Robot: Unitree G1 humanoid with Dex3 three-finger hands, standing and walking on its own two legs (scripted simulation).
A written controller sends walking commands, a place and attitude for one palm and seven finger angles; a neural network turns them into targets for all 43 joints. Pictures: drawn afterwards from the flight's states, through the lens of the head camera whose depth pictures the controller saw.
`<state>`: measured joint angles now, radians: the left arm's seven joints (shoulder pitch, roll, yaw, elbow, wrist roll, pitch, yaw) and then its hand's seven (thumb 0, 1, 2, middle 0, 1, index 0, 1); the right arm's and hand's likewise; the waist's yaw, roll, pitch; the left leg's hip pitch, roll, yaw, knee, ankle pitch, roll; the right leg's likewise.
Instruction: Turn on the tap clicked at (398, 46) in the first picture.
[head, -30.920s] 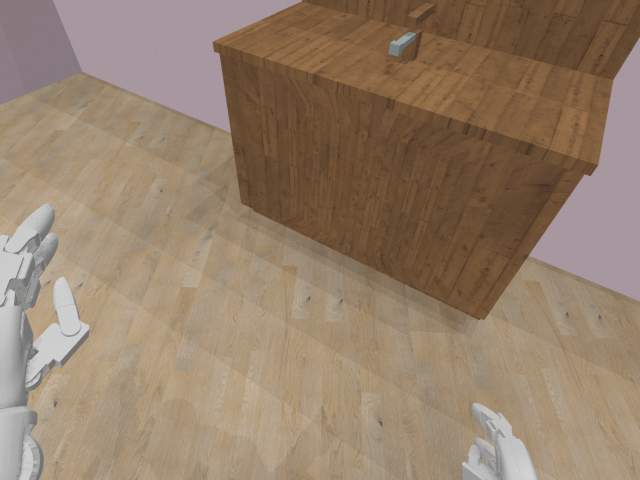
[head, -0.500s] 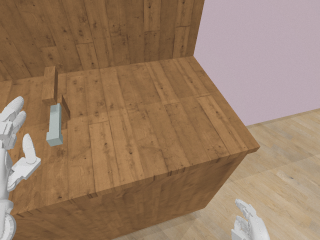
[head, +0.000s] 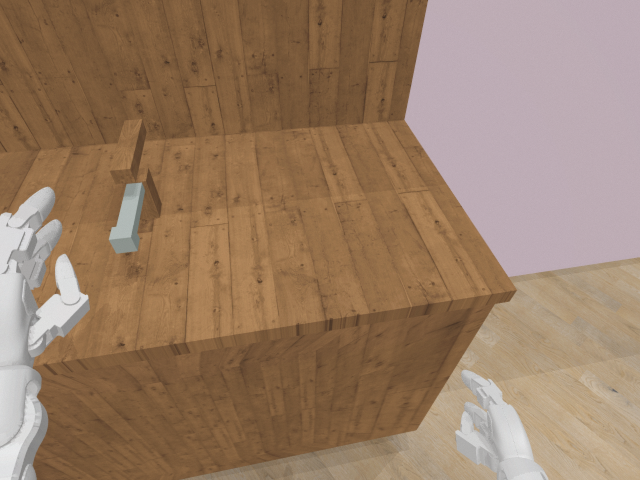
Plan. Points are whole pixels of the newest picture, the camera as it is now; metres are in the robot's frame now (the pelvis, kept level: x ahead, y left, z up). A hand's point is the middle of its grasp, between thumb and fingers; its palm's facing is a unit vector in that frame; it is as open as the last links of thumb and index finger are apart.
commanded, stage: turn the palm inward beside the body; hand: left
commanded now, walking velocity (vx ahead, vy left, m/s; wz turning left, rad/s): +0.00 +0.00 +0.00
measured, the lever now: (124, 239) +0.37 +0.33 +0.08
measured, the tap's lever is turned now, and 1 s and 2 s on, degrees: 0 0 0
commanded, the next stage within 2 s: reach beside the lever's end, fingers flat in 1.78 s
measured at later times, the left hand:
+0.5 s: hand (109, 296) +0.24 +0.25 +0.15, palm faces +0.45 -0.85 -0.27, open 7.4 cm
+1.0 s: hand (101, 348) +0.19 +0.24 +0.14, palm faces +0.45 -0.88 -0.16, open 7.4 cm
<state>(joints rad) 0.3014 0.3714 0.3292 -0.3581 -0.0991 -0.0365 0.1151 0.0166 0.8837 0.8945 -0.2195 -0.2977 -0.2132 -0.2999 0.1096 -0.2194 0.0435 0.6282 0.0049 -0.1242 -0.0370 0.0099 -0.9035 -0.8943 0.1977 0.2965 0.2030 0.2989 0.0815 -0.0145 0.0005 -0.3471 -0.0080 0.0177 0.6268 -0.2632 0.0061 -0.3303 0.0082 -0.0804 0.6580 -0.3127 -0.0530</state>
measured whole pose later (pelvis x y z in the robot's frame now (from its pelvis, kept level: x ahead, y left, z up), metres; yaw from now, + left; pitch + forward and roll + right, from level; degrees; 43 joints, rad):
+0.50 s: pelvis +0.04 -0.02 -0.01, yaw +0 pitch +2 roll +1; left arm 0.45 0.33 0.41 -0.38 -0.24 0.02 0.04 0.01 0.89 0.90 -0.21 -0.30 -0.21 -0.30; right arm 0.22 -0.28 -0.01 0.67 0.04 -0.17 -0.09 0.01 -0.91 -0.89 0.20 0.30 0.20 0.30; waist 0.07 0.04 -0.08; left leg -0.37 0.00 -0.02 0.69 -0.36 -0.02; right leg -0.34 0.04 -0.09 0.70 -0.39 -0.08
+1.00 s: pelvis +0.00 +0.00 +0.00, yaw +1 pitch -1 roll +0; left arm 0.48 0.25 0.22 -0.47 -0.20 0.08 0.14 0.01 0.89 0.90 -0.21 -0.30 -0.20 -0.30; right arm 0.17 -0.22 0.08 0.64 0.04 -0.23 -0.10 0.01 -0.90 -0.89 0.20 0.30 0.20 0.30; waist 0.09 0.04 -0.05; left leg -0.37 -0.03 -0.03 0.68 -0.29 0.01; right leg -0.33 0.01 -0.10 0.68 -0.33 -0.05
